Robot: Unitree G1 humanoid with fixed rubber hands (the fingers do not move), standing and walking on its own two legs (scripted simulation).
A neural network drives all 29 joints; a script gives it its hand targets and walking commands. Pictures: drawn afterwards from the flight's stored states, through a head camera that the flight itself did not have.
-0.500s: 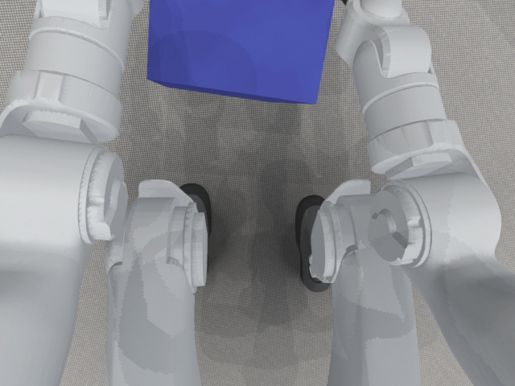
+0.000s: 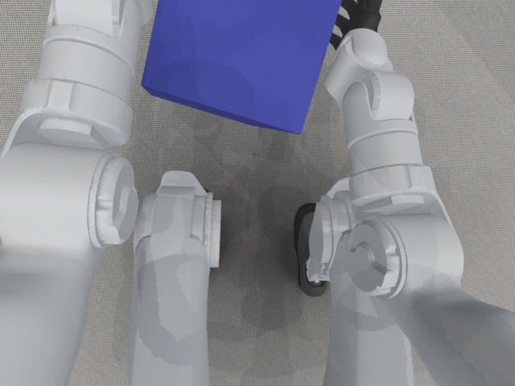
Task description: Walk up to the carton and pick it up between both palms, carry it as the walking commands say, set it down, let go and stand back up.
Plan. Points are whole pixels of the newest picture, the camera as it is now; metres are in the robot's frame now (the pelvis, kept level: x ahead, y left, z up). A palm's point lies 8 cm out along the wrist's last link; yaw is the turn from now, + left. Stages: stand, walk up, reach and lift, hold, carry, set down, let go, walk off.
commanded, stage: reach and lift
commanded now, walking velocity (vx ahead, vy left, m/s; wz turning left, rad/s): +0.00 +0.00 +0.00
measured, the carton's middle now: (240, 0) +0.57 +0.06 -0.20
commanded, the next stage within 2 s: none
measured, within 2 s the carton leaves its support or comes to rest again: neither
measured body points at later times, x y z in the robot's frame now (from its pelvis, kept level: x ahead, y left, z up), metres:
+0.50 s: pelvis -0.01 -0.01 +0.05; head +0.32 +0.05 +0.34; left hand +0.56 +0.16 -0.04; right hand +0.51 -0.09 -0.07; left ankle +0.15 +0.12 -0.36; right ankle +0.13 -0.14 -0.36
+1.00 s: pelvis -0.01 +0.00 +0.09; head +0.29 +0.05 +0.41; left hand +0.54 +0.17 +0.02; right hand +0.49 -0.09 +0.00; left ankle +0.15 +0.12 -0.36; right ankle +0.13 -0.14 -0.36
